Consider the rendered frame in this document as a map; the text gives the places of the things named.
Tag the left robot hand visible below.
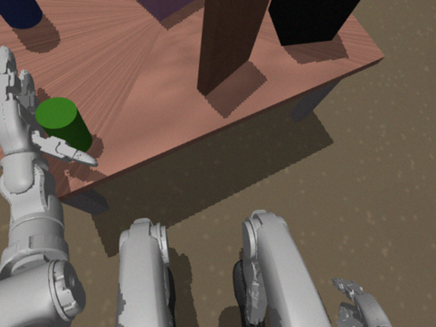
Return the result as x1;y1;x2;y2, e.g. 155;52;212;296
0;46;98;167

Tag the coffee table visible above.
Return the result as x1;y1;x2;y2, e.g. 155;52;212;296
0;0;385;216

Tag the left robot arm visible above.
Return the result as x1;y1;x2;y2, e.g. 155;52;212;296
0;151;86;327

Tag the right robot foot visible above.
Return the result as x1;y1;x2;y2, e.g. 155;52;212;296
233;260;265;327

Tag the right robot hand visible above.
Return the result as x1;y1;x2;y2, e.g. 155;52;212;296
332;278;392;327

